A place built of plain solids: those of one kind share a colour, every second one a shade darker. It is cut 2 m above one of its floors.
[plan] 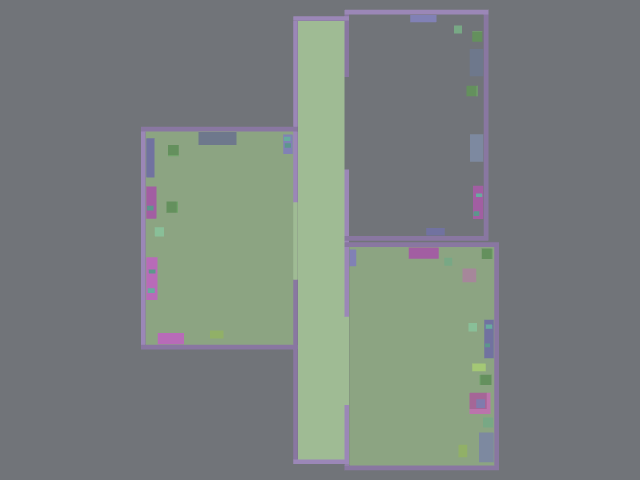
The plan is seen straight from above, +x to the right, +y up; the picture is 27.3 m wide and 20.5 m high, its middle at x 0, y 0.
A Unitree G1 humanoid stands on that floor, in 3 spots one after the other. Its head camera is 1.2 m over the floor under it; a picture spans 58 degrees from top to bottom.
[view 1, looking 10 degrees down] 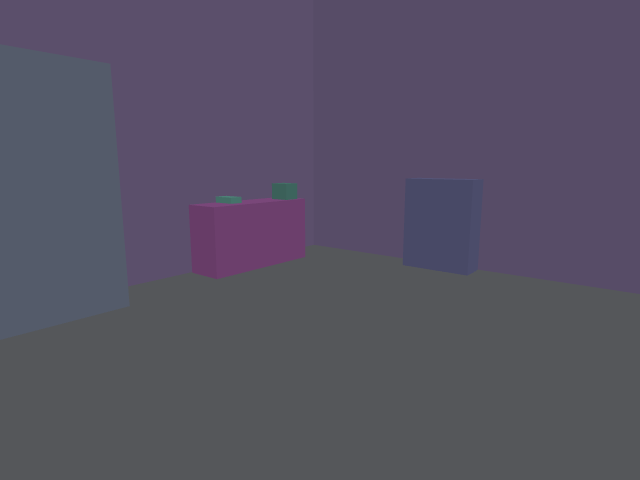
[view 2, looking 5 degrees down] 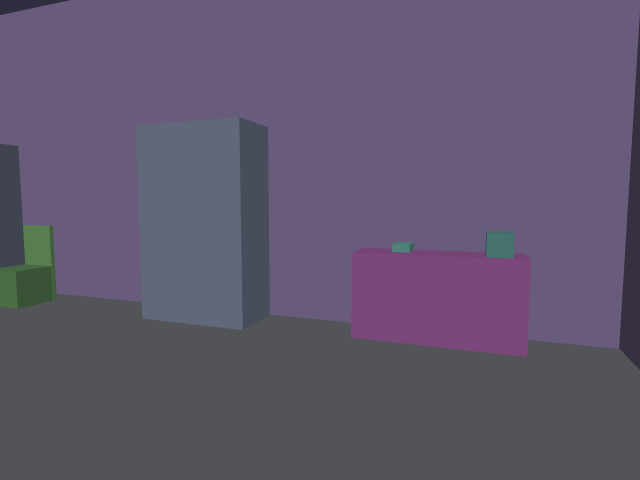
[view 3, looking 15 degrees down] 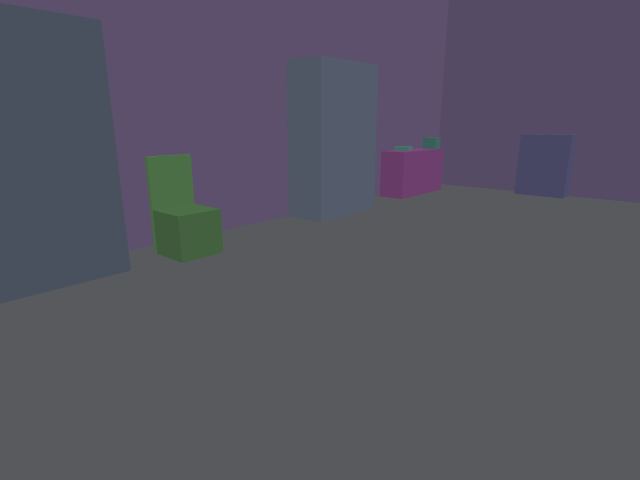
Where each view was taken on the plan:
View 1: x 2.91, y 5.08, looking -51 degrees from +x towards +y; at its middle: wall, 6.41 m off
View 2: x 2.91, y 1.29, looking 20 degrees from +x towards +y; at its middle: wall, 4.37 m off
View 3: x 2.91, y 8.56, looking -49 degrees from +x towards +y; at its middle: ground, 4.64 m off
